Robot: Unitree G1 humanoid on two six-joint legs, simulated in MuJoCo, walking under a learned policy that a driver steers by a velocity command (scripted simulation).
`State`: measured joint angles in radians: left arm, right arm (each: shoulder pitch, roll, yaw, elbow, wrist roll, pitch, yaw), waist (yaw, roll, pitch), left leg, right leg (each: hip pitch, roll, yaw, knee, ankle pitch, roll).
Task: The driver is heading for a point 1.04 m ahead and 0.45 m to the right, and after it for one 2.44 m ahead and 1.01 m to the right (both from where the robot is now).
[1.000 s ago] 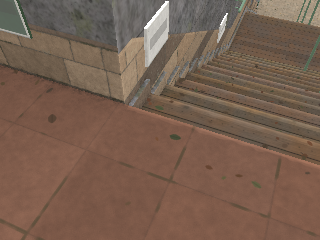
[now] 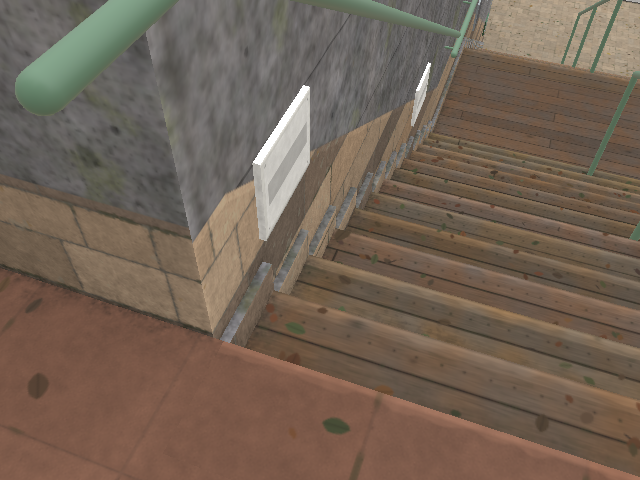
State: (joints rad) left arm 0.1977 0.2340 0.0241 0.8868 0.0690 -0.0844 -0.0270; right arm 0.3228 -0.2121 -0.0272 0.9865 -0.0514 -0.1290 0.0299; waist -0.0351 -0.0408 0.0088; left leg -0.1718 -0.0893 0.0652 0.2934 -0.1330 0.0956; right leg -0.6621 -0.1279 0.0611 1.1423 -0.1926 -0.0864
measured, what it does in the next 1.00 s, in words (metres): walks ahead, turning right: right foot, then left foot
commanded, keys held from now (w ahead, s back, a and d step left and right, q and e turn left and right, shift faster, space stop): w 0.08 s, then w+e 0.92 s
